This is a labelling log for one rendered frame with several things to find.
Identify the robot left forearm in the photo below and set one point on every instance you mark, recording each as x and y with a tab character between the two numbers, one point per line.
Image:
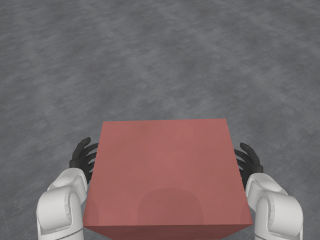
58	213

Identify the robot left hand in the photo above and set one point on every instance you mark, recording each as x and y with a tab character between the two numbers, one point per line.
80	159

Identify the carton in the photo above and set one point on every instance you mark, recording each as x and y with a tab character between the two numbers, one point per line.
166	180

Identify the robot right hand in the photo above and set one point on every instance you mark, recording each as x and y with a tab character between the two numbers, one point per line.
251	164

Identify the robot right forearm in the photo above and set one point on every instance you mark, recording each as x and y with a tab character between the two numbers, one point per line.
278	216

